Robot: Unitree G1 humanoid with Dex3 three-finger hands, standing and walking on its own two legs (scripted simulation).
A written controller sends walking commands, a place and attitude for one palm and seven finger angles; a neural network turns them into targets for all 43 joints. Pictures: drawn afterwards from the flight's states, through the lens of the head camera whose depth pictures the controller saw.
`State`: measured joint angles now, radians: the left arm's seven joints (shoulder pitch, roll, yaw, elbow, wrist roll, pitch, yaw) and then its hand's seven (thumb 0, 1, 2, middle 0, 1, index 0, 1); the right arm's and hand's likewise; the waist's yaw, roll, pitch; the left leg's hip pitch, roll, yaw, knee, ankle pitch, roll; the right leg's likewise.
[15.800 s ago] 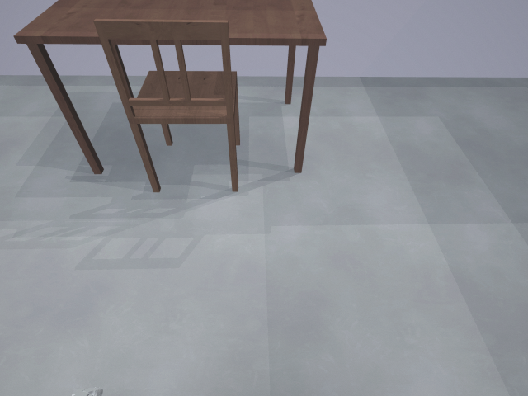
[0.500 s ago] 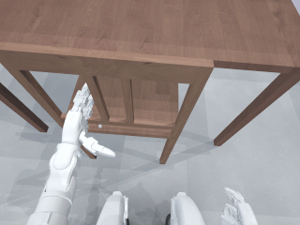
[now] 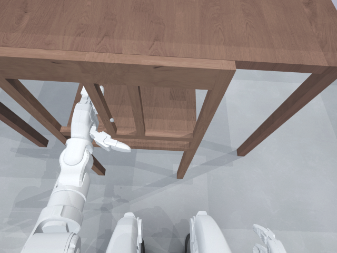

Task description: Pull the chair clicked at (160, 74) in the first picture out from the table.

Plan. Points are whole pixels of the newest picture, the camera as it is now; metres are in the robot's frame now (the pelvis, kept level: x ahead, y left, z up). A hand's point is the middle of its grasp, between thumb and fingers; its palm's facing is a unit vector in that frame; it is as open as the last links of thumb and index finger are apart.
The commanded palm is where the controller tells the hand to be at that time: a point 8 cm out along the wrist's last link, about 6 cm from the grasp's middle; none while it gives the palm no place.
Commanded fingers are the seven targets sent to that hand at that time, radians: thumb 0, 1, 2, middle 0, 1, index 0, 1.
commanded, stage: push the fingers through the gap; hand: left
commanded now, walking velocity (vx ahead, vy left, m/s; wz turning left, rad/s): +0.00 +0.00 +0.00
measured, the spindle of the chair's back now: (103, 110) +0.45 +0.15 +0.01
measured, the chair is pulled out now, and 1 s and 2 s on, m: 0.00 0.00 0.02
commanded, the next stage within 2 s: hook a spindle and tug to test in 0.46 s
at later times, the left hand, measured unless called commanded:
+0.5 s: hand (109, 119) +0.41 +0.13 +0.02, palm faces -0.06 -1.00 -0.04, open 16.9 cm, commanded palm +0.39 +0.18 +0.03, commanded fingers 0.00 -0.50 0.30 -0.06 -0.08 -0.06 -0.08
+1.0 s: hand (110, 118) +0.41 +0.13 +0.03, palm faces -0.05 -1.00 -0.03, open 14.4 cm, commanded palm +0.39 +0.18 +0.03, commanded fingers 0.00 -0.05 0.49 -0.46 -1.34 -0.46 -1.34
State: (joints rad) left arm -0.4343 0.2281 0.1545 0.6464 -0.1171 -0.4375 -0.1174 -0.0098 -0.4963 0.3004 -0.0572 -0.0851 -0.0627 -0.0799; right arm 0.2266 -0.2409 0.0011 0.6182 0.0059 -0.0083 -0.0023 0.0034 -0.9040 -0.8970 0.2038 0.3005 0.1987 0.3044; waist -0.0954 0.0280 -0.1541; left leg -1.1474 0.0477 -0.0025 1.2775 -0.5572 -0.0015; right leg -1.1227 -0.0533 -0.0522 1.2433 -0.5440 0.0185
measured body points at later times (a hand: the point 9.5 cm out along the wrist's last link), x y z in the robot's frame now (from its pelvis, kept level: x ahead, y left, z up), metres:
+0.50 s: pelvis +0.00 +0.00 +0.00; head +0.13 +0.01 +0.43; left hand +0.41 +0.19 +0.03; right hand +0.10 -0.26 -0.12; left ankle +0.02 +0.12 -0.62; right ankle +0.02 -0.13 -0.62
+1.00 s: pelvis +0.00 +0.00 +0.00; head +0.12 +0.01 +0.43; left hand +0.41 +0.18 +0.03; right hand +0.10 -0.25 -0.12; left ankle +0.02 +0.12 -0.62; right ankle +0.02 -0.13 -0.62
